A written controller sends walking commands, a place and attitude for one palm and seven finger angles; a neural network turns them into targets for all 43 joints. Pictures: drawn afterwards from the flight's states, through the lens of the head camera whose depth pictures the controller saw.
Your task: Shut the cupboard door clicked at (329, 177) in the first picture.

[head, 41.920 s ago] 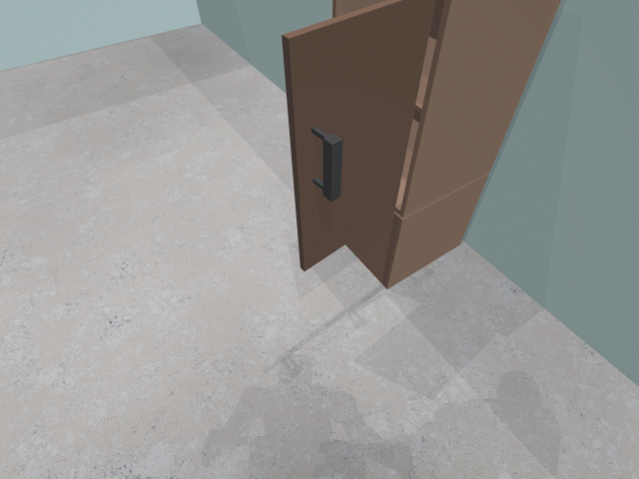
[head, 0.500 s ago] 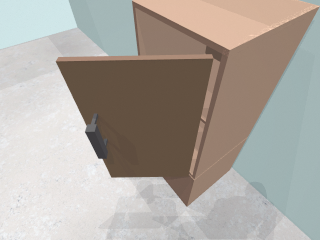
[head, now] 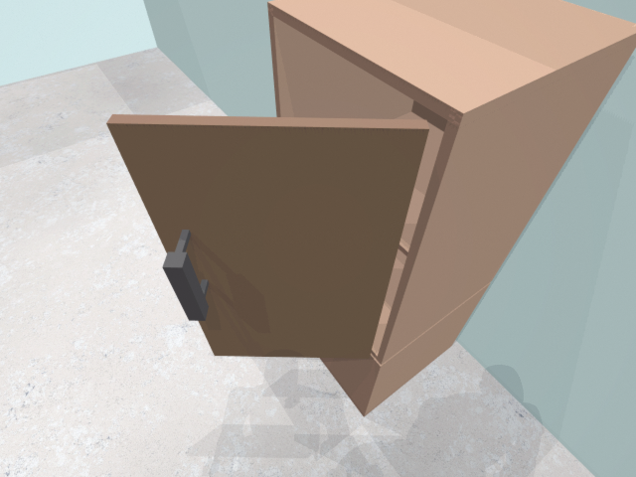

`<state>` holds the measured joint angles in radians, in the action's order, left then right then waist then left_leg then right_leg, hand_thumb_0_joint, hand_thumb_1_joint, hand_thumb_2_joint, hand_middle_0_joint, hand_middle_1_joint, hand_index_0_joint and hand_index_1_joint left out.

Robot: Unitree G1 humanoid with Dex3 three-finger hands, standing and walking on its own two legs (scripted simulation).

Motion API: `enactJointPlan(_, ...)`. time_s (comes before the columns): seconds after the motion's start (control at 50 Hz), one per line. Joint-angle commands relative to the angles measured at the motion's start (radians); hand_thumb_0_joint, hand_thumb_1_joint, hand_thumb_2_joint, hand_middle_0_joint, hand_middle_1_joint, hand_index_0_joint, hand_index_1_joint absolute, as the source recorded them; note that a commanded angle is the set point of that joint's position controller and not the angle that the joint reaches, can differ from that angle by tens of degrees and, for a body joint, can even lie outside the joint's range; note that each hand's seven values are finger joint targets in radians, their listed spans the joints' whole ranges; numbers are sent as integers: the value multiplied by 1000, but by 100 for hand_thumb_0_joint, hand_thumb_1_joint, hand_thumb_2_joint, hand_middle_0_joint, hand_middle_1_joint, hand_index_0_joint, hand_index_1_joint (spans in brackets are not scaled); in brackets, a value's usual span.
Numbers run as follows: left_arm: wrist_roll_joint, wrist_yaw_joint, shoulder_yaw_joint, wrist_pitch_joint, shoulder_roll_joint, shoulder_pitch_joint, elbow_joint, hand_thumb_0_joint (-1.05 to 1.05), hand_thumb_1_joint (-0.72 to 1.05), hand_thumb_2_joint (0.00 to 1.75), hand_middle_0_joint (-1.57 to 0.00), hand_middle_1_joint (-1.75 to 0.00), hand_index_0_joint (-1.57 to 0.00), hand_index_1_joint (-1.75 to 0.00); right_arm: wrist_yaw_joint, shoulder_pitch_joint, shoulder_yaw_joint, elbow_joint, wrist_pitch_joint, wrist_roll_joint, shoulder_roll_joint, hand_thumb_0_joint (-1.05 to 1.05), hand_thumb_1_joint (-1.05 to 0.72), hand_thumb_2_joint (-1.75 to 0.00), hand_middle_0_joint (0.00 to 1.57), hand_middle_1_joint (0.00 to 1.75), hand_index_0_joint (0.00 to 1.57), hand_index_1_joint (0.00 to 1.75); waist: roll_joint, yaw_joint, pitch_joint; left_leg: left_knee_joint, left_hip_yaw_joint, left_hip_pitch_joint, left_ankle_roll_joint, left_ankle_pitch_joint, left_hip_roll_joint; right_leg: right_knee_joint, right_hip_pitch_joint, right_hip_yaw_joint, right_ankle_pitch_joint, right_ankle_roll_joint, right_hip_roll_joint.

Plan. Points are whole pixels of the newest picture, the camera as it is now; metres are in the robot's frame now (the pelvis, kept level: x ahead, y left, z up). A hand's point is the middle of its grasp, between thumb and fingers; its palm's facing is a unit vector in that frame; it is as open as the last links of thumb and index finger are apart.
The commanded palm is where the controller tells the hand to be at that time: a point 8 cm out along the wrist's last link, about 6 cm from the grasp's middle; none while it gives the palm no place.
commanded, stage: look again from close up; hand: left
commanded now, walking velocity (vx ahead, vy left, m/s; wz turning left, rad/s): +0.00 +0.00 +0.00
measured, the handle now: (191, 276) +0.38 +0.22 +0.00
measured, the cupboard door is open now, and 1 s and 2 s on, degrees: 53 53 53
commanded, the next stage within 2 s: shuffle to correct the standing spot in 0.52 s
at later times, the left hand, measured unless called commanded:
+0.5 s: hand out of the picture +0.00 +0.17 -0.18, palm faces +0.04 -0.98 -0.19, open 7.4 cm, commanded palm none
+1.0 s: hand out of the picture +0.01 +0.18 -0.18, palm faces +0.02 -0.97 -0.23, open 7.4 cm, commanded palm none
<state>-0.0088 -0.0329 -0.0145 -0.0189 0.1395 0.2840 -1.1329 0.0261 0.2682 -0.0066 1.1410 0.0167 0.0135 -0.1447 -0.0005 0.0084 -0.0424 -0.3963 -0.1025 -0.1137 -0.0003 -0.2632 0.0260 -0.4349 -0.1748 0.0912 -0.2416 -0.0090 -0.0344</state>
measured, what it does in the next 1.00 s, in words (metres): stands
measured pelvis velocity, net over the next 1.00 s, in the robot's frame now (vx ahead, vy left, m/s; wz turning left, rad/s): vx -0.03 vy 0.00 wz -0.01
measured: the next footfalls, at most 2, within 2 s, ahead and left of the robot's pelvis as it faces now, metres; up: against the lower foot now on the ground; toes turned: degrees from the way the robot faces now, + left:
none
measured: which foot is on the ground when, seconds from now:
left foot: down 0.00-1.00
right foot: down 0.00-1.00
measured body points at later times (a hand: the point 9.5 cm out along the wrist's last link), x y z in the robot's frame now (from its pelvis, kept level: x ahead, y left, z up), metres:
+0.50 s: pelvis +0.01 +0.00 +0.00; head +0.03 +0.00 +0.45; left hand +0.00 +0.22 -0.16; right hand +0.00 -0.21 -0.16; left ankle -0.03 +0.11 -0.74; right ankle +0.00 -0.11 -0.74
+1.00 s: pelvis -0.03 +0.00 -0.01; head +0.02 -0.01 +0.43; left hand +0.01 +0.23 -0.17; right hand +0.01 -0.23 -0.17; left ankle -0.03 +0.11 -0.74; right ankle +0.00 -0.11 -0.74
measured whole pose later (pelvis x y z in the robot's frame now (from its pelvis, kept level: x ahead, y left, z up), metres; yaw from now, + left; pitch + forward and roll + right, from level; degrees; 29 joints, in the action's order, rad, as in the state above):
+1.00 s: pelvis -0.03 +0.00 -0.01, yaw -1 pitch +0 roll +1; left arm -0.02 -0.03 0.04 0.03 0.17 0.22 -1.01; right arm 0.03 0.20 0.05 1.04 -0.03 0.02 -0.16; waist 0.01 0.00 -0.10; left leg -0.56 -0.12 -0.24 0.00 -0.31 0.03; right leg -0.60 -0.31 0.07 -0.28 -0.02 -0.04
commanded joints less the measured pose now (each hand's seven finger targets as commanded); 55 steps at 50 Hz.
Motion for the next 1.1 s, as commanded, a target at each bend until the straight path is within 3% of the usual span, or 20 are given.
enactJointPlan(0.0, -2, -6, 17, -12, 102, 55, 25, 0, 90, 90, -20, -30, -20, -30, 5, 65, 5, -19, 17, -3, -70, 0, -90, -90, 20, 30, 20, 30, -9, -2, -34, 80, 81, -42, 20, 163, 86, 75, -1, -96, 186, -28, -97)
enactJointPlan(0.6, -1, -9, 24, -10, 84, 68, 25, 0, 90, 90, -20, -30, -20, -30, 11, 86, 6, -4, 20, -1, -52, 0, -90, -90, 20, 30, 20, 30, 13, 4, -29, 79, 86, -30, 23, 225, 86, 64, 28, -83, 239, -26, -95)
enactJointPlan(0.7, -2, -16, 40, 3, 108, 63, 59, 0, 90, 90, -20, -30, -20, -30, 18, 70, 23, -34, 13, -5, -62, 0, -90, -90, 20, 30, 20, 30, -12, 5, 8, 30, 79, -6, 21, 415, 99, -8, 13, -95, 386, -28, -107)
enactJointPlan(0.78, -6, -17, 59, 17, 118, 51, 93, 0, 90, 90, -20, -30, -20, -30, 21, 47, 46, -67, -6, -2, -84, 0, -90, -90, 20, 30, 20, 30, -9, 3, 30, -33, 70, -2, 23, 461, 109, -68, -26, -103, 408, -34, -107)
enactJointPlan(0.86, -10, -12, 70, 33, 128, 30, 134, 0, 90, 90, -20, -30, -20, -30, 19, 17, 63, -105, -23, 0, -97, 0, -90, -90, 20, 30, 20, 30, -10, 1, 49, -67, 76, -39, 35, 404, 122, -110, -58, -107, 349, -40, -99)
enactJointPlan(0.92, -13, -8, 77, 43, 138, 13, 166, 0, 90, 90, -20, -30, -20, -30, 14, -11, 74, -141, -35, 2, -108, 0, -90, -90, 20, 30, 20, 30, 0, 2, 42, -109, 95, -107, 38, 278, 107, -111, -94, -128, 270, -61, -113)
enactJointPlan(0.96, -15, -5, 80, 46, 152, 7, 184, 0, 90, 90, -20, -30, -20, -30, 9, -14, 79, -158, -41, 1, -101, 0, -90, -90, 20, 30, 20, 30, 57, 2, 47, -164, 90, -133, 33, 169, 75, -66, -118, -160, 213, -89, -148)
enactJointPlan(1.0, -16, -5, 79, 45, 172, -17, 198, 0, 90, 90, -20, -30, -20, -30, 2, 3, 77, -164, -46, 1, -70, 0, -90, -90, 20, 30, 20, 30, 144, -10, 51, -261, 46, -132, 11, -18, 5, 50, -178, -230, 48, -127, -216)
enactJointPlan(1.02, -16, -6, 78, 43, 178, -46, 206, 0, 90, 90, -20, -30, -20, -30, -1, 25, 74, -153, -48, 3, -53, 0, -90, -90, 20, 30, 20, 30, 194, -19, 45, -309, 29, -102, 4, -99, -13, 111, -228, -250, -76, -148, -243)
enactJointPlan(1.04, -18, -8, 77, 42, 176, -75, 219, 0, 90, 90, -20, -30, -20, -30, -5, 47, 71, -144, -46, 5, -47, 0, -90, -90, 20, 30, 20, 30, 201, -25, 34, -320, 39, -77, 6, -121, -9, 148, -278, -245, -214, -150, -240)
enactJointPlan(1.06, -20, -8, 73, 41, 172, -97, 223, 0, 90, 90, -20, -30, -20, -30, -8, 69, 67, -133, -44, 4, -42, 0, -90, -90, 20, 30, 20, 30, 169, -39, 31, -275, 44, -30, 11, -112, -6, 169, -326, -230, -342, -132, -219)
enactJointPlan(1.08, -19, -6, 73, 42, 169, -114, 223, 0, 90, 90, -20, -30, -20, -30, -13, 99, 59, -118, -38, 9, -40, 0, -90, -90, 20, 30, 20, 30, 139, -54, 20, -196, 48, 4, 17, -97, -1, 161, -360, -196, -410, -92, -185)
